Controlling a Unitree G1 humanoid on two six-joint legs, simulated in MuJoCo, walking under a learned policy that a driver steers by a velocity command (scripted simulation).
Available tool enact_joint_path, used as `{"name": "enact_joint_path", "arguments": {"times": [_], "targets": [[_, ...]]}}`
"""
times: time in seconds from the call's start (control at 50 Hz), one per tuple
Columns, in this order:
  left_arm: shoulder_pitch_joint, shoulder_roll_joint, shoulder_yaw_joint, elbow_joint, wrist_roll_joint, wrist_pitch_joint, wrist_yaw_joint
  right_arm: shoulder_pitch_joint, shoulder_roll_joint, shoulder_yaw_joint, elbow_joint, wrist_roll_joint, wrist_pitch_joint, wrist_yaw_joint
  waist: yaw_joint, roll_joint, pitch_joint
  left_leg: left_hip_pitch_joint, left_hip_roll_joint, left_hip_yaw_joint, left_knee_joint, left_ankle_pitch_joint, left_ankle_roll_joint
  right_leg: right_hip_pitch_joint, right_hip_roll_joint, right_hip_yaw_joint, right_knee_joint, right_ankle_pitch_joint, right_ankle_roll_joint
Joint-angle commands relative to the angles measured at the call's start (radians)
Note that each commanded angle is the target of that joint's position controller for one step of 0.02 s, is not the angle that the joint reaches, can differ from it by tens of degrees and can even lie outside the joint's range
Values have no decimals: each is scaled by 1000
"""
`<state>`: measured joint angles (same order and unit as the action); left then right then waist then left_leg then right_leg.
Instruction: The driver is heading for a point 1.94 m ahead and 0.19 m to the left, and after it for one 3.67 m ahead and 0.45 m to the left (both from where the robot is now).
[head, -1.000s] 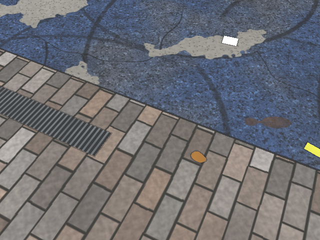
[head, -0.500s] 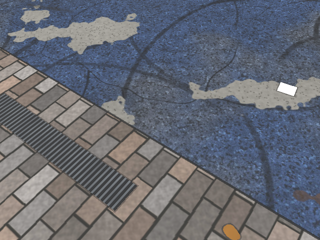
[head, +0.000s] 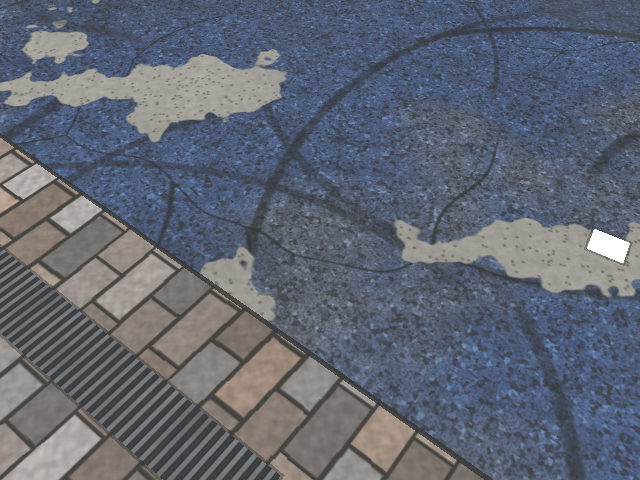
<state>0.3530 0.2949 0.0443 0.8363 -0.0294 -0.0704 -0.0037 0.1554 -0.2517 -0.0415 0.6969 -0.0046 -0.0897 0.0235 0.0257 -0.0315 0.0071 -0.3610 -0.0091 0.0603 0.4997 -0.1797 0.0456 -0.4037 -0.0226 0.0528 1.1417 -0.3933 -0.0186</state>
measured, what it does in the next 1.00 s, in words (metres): walks ahead: right foot, then left foot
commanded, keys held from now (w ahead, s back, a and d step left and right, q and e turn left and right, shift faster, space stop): w+e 0.22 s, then w+q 0.78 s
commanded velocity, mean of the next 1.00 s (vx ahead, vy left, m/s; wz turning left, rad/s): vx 0.50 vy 0.00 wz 0.14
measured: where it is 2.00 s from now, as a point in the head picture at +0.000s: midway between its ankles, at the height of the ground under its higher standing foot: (291, 249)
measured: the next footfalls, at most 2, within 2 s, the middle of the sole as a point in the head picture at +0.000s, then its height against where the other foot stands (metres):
right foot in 0.42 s outside the picture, level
left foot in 0.94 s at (292, 405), level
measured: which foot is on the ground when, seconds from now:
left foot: down 0.00-0.44, up 0.46-0.92, down 0.94-1.00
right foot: up 0.00-0.40, down 0.42-0.96, up 0.98-1.00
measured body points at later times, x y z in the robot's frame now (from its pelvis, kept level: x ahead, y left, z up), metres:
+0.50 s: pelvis +0.25 -0.06 -0.01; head +0.29 -0.08 +0.44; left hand +0.48 +0.15 -0.09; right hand +0.22 -0.34 -0.15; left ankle +0.10 +0.10 -0.66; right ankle +0.33 -0.17 -0.73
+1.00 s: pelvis +0.52 -0.01 -0.02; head +0.55 +0.01 +0.43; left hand +0.53 +0.28 -0.16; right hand +0.73 -0.25 -0.12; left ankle +0.60 +0.07 -0.74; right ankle +0.35 -0.19 -0.67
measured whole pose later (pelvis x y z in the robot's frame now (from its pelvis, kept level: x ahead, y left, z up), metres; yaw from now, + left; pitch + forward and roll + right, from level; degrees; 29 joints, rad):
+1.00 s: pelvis +0.52 -0.01 -0.02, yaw +11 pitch +1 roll -2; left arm 0.25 0.28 0.08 0.87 -0.02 -0.06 0.01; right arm 0.12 -0.28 -0.09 0.75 0.02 -0.03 0.04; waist 0.01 0.01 0.07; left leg -0.51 -0.01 0.06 0.69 -0.21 0.11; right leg -0.13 -0.10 -0.12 0.96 -0.50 0.05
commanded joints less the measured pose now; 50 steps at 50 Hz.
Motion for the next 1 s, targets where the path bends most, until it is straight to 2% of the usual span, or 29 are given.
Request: {"name": "enact_joint_path", "arguments": {"times": [0.02, 0.1, 0.16, 0.22, 0.28, 0.34, 0.36, 0.38, 0.4, 0.42, 0.44, 0.46, 0.48, 0.5, 0.52, 0.54, 0.56, 0.58, 0.62, 0.66, 0.74, 0.8, 0.86, 0.9, 0.92, 0.94, 0.96, 0.98, 1.0], "targets": [[-15, 82, 31, -79, 2, 7, 6, 67, -93, -32, -9, -7, -19, 2, -29, 150, -33, 225, 269, -280, -315, 44, 156, -245, -103, 55, 23, 108, 5], [-50, 47, 32, -94, 5, 32, 10, 75, -121, -48, 35, -14, -39, -6, -12, 97, 5, 203, 268, -128, -364, 228, 161, -296, -102, 84, -50, 245, 23], [-114, 35, 31, -114, 7, 26, -2, 89, -135, -52, 60, -13, -33, -19, -28, 88, 19, 243, 248, -27, -369, 277, 138, -316, -93, 70, -202, 396, 22], [-224, 15, 21, -151, 11, 22, -22, 120, -158, -57, 81, -6, -23, -28, -72, 74, 52, 274, 249, 42, -375, 272, 120, -297, -86, 4, -355, 483, 10], [-334, -8, 7, -204, 15, 16, -35, 216, -170, -57, 137, 17, -2, -25, -108, 55, 99, 355, 278, 18, -357, 280, 139, -321, -70, -30, -473, 414, -12], [-384, 8, 8, -238, 16, 3, -48, 243, -195, -60, 172, 36, 22, -21, -96, 77, 105, 450, 310, -31, -293, 369, 144, -312, -51, -72, -551, 282, -36], [-369, 23, 13, -239, 14, -2, -51, 233, -207, -62, 177, 38, 27, -22, -74, 93, 88, 460, 313, -40, -256, 456, 136, -256, -33, -83, -579, 247, -47], [-312, 51, 26, -228, 15, -6, -50, 217, -222, -64, 181, 38, 31, -24, -31, 118, 45, 459, 302, -41, -188, 604, 121, -146, -1, -101, -607, 232, -60], [-176, 89, 48, -188, 17, -10, -44, 192, -223, -61, 185, 41, 35, -26, 53, 120, -37, 416, 262, -8, -38, 721, 94, 65, 35, -127, -661, 296, -84], [-8, 157, 78, -139, 24, -9, -29, 192, -193, -48, 178, 34, 29, -28, 122, 105, -161, 247, 210, 17, 175, 624, 55, 377, -16, -71, -617, 371, -119], [130, 269, 104, -120, 54, -3, -11, 258, -80, -12, 140, 17, 10, -19, 124, -89, -344, -155, 68, 44, 579, 163, -17, 803, -310, 333, -617, 305, -254], [136, 221, 87, -122, 48, -1, -6, 280, -74, -8, 166, 26, -9, -15, 117, -167, -477, -272, -16, -137, 782, -407, -32, 843, -434, 634, -764, 297, -316], [69, 158, 65, -126, 44, -1, -7, 203, -164, -39, 145, 61, -14, -12, 116, -106, -323, -359, 41, -189, 840, -371, -24, 720, -393, 485, -791, 271, -263], [1, 116, 54, -125, 35, -3, -7, 146, -153, -38, 127, 64, -12, -14, 81, -97, -189, -385, 93, -153, 807, -297, -17, 578, -349, 326, -812, 278, -220], [-64, 77, 44, -117, 31, -9, -12, 123, -134, -40, 128, 50, -4, -21, 45, -65, -108, -355, 125, -141, 746, -223, -19, 442, -302, 226, -859, 285, -192], [-112, 43, 37, -117, 33, -20, -15, 141, -129, -48, 139, 40, 13, -28, 8, -91, -66, -293, 153, -146, 706, -162, -20, 341, -264, 143, -903, 295, -169], [-143, 31, 37, -112, 38, -28, -18, 179, -105, -47, 152, 41, 32, -28, -20, -98, -49, -235, 161, -148, 697, -119, -24, 272, -250, 94, -945, 290, -164], [-155, 32, 41, -104, 42, -37, -18, 193, -78, -44, 158, 41, 46, -27, -35, -83, -35, -217, 161, -144, 694, -94, -28, 234, -250, 58, -975, 318, -171], [-162, 50, 49, -85, 48, -48, -11, 168, -67, -46, 142, 39, 63, -31, -50, -59, 4, -255, 166, -157, 657, -34, -37, 211, -250, -19, -1011, 377, -173], [-145, 61, 55, -63, 52, -48, 1, 120, -68, -47, 121, 33, 66, -31, -44, -45, 29, -314, 165, -169, 571, 49, -45, 238, -246, -83, -1019, 412, -168], [-121, 101, 67, -39, 44, -39, 19, -2, -48, -35, 81, 24, 55, -4, -9, -24, 60, -307, 150, -110, 332, 210, -38, 286, -239, -187, -1029, 423, -149], [-83, 127, 78, -16, 28, -26, 25, -90, -49, -29, 40, 23, 57, 15, 21, -10, 92, -326, 143, -71, 231, 193, -17, 369, -272, -223, -1015, 423, -141], [-73, 149, 88, 0, 9, -5, 25, -124, -69, -34, 5, 23, 61, 29, 17, -19, 97, -322, 119, -28, 178, 85, 22, 466, -299, -250, -943, 530, -118], [-99, 179, 96, -5, 0, 8, 27, -64, -102, -52, 2, 24, 66, 31, -32, -46, 37, -194, 52, 37, 174, -15, 62, 490, -292, -278, -798, 856, -93], [-123, 187, 97, -9, -7, 17, 27, 47, -133, -73, 25, 28, 67, 28, -102, -40, -26, -42, 0, 72, 141, -19, 90, 467, -266, -304, -633, 985, -72], [-123, 169, 87, -13, -7, 20, 26, 215, -198, -110, 72, 32, 70, 16, -181, -2, -116, 213, -57, 69, 88, 29, 127, 364, -214, -325, -393, 942, -33], [-101, 84, 58, -40, 35, 12, 26, 312, -311, -140, 93, 36, 77, -5, -178, 211, -168, 453, 133, -253, 41, 73, 196, 79, -139, -323, -44, 387, 26], [-40, -4, 28, -91, 37, -22, 17, 250, -360, -136, 53, 31, 57, 3, -70, 354, -319, 704, 323, -854, -165, -206, 396, -273, 73, -105, 244, -214, 68], [-162, 94, 43, -101, -4, -57, 6, 255, -264, -108, 39, 27, 39, 16, -143, 175, -308, 696, 339, -863, -259, -242, 346, -379, 25, 39, 284, -167, 38]]}}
